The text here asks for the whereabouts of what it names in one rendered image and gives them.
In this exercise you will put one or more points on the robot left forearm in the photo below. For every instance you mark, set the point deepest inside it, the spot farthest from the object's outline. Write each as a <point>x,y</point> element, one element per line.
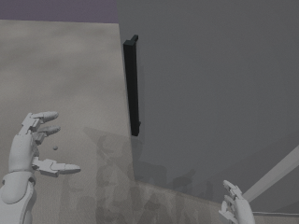
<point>17,198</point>

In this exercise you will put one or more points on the fridge door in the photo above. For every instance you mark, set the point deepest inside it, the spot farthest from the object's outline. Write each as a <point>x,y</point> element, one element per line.
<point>217,88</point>

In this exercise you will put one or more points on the handle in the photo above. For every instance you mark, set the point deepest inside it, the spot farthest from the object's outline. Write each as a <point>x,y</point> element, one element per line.
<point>129,52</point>

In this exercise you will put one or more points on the robot right hand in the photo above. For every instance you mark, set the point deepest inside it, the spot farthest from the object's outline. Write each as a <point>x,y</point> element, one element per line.
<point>240,208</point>

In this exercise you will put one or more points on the robot left hand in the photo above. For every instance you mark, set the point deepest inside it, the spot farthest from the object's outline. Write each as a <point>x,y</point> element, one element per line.
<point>24,147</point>

